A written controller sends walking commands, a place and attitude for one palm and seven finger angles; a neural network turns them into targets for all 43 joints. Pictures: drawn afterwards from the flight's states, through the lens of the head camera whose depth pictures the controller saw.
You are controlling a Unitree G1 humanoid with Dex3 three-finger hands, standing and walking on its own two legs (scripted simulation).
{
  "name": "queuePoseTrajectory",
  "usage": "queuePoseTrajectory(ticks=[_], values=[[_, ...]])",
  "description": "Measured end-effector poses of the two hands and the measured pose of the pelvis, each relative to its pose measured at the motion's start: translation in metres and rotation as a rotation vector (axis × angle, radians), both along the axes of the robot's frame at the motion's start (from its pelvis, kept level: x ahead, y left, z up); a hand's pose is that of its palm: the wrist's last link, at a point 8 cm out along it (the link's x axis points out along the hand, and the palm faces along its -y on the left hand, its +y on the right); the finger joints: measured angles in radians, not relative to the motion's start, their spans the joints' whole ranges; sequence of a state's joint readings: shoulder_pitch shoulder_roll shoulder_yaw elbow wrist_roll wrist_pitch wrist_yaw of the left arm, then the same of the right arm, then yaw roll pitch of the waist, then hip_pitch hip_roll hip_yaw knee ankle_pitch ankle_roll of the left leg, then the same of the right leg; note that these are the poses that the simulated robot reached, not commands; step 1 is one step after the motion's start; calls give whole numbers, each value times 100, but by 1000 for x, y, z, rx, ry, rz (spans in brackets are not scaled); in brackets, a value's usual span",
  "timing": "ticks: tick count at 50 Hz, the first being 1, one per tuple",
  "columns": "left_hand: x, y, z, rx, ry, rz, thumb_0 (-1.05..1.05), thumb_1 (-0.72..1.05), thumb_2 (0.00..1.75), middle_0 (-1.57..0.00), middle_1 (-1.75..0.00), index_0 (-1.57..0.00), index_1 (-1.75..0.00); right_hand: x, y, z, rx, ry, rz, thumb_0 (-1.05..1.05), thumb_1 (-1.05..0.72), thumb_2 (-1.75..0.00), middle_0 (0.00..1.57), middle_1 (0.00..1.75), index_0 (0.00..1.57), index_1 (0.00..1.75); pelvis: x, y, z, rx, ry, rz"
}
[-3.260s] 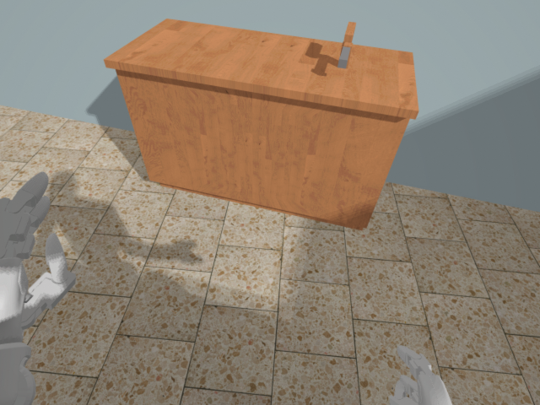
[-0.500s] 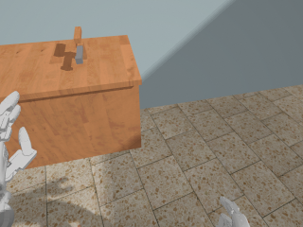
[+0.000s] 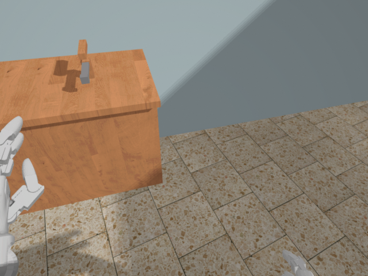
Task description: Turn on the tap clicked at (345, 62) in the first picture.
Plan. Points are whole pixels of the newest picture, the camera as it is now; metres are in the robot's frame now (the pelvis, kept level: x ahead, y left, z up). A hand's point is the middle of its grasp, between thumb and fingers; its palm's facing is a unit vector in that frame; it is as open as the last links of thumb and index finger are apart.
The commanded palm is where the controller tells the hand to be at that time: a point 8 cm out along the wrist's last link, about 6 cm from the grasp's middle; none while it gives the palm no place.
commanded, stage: take the last steps up to it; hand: left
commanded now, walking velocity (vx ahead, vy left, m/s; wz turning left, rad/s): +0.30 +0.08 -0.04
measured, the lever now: (84, 78) +0.77 +0.40 +0.03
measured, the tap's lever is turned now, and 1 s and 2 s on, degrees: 0 0 0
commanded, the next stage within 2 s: come to a stop and stand still in 1.28 s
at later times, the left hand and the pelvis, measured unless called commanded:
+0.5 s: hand (64, 141) +0.31 +0.24 +0.17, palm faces +0.40 -0.82 -0.41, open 7.4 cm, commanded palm +0.26 +0.29 +0.18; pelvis +0.09 +0.01 -0.01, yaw -1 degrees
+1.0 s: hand (95, 104) +0.44 +0.23 +0.17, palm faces +0.38 -0.81 -0.44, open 7.4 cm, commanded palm +0.38 +0.27 +0.18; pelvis +0.21 +0.00 +0.00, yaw +0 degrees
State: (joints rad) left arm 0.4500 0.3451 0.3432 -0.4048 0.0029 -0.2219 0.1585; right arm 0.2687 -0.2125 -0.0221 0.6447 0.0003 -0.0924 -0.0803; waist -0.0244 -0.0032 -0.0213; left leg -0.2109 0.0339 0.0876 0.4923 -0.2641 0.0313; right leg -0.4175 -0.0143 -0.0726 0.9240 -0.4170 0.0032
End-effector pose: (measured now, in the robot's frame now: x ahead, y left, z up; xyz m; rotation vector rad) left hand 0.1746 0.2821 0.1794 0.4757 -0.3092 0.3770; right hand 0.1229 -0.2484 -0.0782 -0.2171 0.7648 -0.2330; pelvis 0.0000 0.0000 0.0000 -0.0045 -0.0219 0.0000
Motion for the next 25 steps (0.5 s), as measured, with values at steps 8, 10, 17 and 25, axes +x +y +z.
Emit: queuePoseTrajectory(ticks=[8,10,17,25], values=[[21,-29,5,87,-5,-22,1,89,90,-21,-30,-21,-30,30,12,-28,101,5,60,1,-90,-90,20,30,20,30,19,-20,-13,-7,3,-14],[29,-32,3,65,-6,-24,1,89,90,-21,-30,-21,-30,38,8,-35,105,37,72,1,-90,-90,20,30,20,30,23,-22,-14,-6,0,-9],[55,-31,3,40,44,-38,1,89,90,-21,-30,-21,-30,61,-7,-18,55,89,53,1,-90,-90,20,30,20,30,50,-19,0,22,23,-7],[97,0,7,51,-48,-48,1,88,90,-22,-30,-21,-30,109,-4,-6,-50,30,20,1,-90,-90,20,30,20,30,95,10,-11,20,10,-23]])
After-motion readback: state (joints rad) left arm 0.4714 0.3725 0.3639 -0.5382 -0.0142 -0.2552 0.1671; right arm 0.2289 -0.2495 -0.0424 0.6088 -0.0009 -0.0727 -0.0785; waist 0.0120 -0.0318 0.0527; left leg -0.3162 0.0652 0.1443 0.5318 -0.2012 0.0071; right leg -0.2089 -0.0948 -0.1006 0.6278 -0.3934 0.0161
